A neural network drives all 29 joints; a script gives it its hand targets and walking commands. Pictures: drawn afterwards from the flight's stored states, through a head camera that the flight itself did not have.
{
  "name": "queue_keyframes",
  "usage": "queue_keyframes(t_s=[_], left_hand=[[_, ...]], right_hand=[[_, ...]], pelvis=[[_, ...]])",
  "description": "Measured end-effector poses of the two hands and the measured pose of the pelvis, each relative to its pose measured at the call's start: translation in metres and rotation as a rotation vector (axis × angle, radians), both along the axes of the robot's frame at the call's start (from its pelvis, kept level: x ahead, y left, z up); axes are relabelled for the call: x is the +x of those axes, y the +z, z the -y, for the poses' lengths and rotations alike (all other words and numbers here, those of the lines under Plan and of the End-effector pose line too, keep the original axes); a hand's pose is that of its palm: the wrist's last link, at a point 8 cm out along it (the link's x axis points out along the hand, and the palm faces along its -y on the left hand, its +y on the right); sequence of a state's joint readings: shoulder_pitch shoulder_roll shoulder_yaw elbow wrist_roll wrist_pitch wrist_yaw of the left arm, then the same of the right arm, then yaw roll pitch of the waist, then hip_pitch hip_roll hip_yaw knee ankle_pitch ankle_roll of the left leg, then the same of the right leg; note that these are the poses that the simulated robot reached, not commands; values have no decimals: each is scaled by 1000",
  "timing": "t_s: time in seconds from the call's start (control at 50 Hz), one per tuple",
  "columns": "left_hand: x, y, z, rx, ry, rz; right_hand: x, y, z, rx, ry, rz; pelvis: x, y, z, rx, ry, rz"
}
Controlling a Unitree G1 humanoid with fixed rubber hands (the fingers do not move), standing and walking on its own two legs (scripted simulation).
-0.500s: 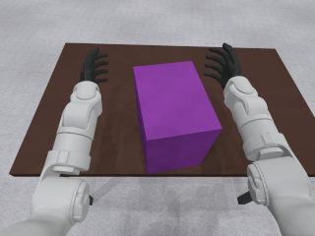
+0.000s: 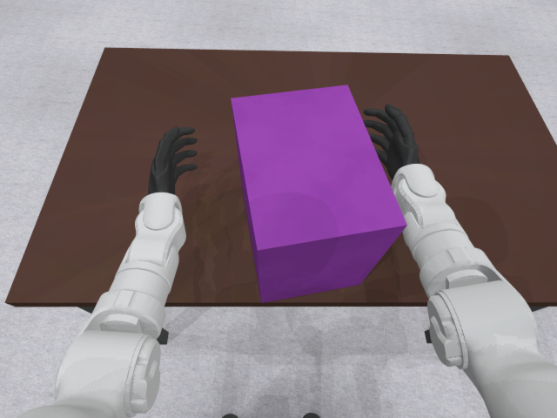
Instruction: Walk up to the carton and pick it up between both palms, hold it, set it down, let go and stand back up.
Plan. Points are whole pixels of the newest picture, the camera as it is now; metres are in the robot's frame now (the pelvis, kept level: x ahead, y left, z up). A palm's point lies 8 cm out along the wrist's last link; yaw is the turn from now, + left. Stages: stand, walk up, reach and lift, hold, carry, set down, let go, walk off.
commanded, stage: reach and lift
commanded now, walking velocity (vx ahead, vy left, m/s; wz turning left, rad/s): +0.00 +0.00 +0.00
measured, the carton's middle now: (301, 200) +0.43 -0.01 +0.02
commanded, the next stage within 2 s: none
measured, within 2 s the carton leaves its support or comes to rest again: leaves its support in 0.40 s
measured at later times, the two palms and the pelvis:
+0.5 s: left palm (186, 191) +0.41 +0.16 +0.05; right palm (375, 159) +0.46 -0.11 +0.08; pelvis +0.00 +0.00 +0.00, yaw +0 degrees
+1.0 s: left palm (178, 194) +0.41 +0.17 +0.05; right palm (366, 156) +0.46 -0.09 +0.10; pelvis +0.00 +0.00 +0.01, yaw +0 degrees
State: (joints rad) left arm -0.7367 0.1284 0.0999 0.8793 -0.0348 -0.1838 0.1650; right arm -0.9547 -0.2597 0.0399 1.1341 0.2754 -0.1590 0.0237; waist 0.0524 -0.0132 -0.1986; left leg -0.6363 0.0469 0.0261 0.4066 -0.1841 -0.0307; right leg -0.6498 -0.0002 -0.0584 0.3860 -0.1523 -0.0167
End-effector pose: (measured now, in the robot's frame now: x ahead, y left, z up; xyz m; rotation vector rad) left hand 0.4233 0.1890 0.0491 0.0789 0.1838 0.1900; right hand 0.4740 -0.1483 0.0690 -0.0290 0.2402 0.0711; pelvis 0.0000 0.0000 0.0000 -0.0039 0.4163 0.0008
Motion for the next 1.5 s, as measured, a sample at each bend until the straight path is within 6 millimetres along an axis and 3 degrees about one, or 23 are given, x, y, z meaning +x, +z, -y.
queue_keyframes(t_s=[0.2, 0.3, 0.8, 1.5], left_hand=[[1, -6, 19, -52, -6, 23], [0, -6, 41, -82, -40, 21], [-18, 5, 23, -61, 34, -27], [-18, 2, 23, -69, 60, -35]], right_hand=[[3, -1, -15, -102, 72, 52], [-1, 1, -30, -109, 82, 82], [-18, 28, -58, -93, 47, 137], [-16, 26, -60, -89, 43, 124]], pelvis=[[3, -1, 0, 0, 0, -26], [2, -1, 0, 0, 0, -18], [3, 6, -5, -7, 2, 137], [6, 7, -4, -6, 4, 143]])
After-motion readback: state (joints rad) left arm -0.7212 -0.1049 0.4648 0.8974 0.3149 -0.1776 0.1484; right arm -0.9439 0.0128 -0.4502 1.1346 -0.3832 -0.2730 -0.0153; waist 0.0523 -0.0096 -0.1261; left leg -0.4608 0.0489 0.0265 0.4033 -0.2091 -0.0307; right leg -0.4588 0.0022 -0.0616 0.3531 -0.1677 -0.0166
